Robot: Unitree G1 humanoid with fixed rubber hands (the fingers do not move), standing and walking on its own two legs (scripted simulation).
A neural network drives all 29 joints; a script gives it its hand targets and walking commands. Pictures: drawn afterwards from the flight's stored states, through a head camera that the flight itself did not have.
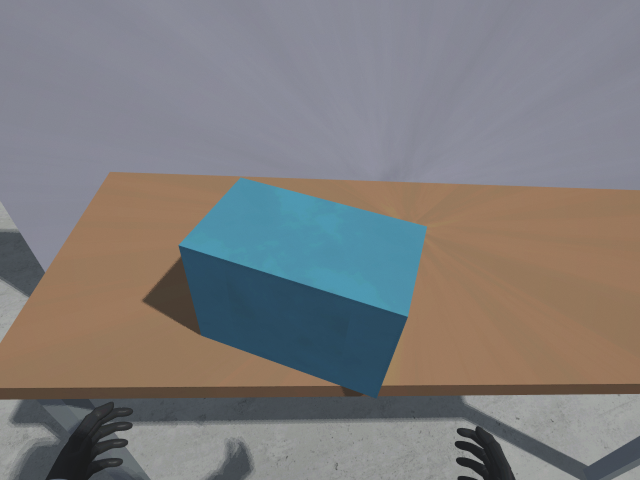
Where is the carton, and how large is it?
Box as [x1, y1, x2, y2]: [178, 178, 426, 398]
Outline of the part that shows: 240,178 178,245 201,335 376,398 407,317 426,226 248,179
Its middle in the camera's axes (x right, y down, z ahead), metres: -0.02 +0.06 +0.58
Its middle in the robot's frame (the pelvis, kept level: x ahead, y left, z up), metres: +0.41 +0.02 +0.03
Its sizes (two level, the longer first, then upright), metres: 0.294 0.168 0.204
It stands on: a table, 0.70 m high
